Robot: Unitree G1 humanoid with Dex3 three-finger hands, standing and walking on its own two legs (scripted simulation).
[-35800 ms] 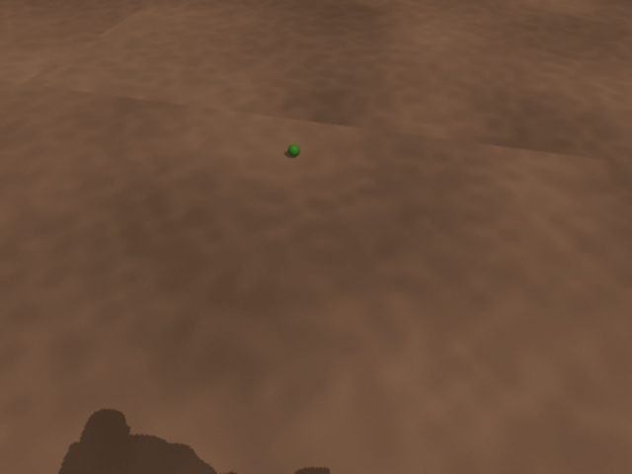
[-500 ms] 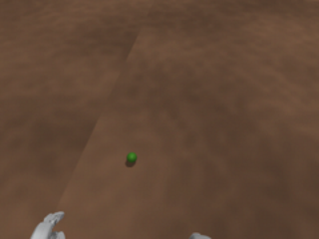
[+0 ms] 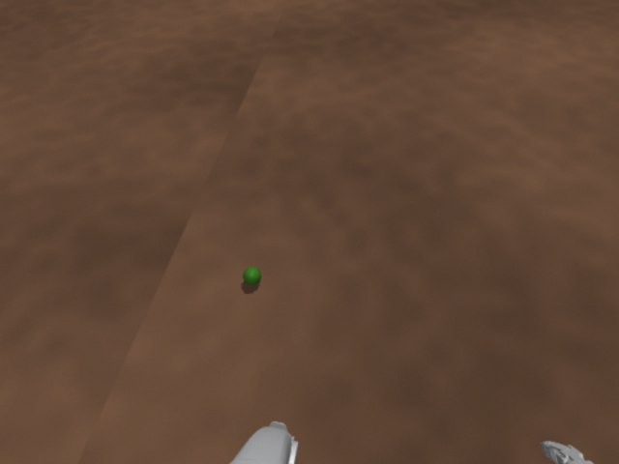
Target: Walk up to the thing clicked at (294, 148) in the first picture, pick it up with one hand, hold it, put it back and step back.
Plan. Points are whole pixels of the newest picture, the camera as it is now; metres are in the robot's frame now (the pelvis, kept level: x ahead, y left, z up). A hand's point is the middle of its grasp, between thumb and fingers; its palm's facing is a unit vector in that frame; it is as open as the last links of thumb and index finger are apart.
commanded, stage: step back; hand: left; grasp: from above
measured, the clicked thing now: (252, 275) +0.80 +0.29 -0.72
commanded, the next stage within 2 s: stand in 1.74 s
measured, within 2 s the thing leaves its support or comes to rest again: neither
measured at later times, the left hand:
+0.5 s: hand out of the picture -0.08 +0.26 -0.14, palm faces +0.04 -0.92 -0.38, open 7.4 cm
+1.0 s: hand out of the picture -0.25 +0.26 -0.14, palm faces +0.11 -0.91 -0.39, open 7.4 cm
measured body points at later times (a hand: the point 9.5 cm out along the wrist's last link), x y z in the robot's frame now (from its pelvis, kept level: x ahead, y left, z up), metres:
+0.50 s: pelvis -0.18 -0.01 +0.00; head -0.12 +0.00 +0.45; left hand -0.08 +0.31 -0.12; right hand -0.04 -0.32 -0.10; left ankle -0.10 +0.11 -0.72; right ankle -0.21 -0.15 -0.68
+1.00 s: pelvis -0.28 -0.03 +0.01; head -0.27 -0.02 +0.46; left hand -0.26 +0.31 -0.11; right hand -0.20 -0.33 -0.12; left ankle -0.27 +0.10 -0.72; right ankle -0.25 -0.15 -0.70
